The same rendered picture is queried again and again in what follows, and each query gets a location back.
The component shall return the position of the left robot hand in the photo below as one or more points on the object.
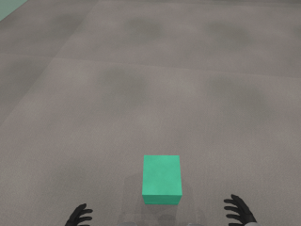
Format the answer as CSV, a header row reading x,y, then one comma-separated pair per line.
x,y
74,219

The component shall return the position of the right robot hand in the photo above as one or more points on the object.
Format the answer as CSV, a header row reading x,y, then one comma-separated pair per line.
x,y
242,209

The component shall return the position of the carton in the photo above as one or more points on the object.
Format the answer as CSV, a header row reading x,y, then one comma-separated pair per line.
x,y
162,181

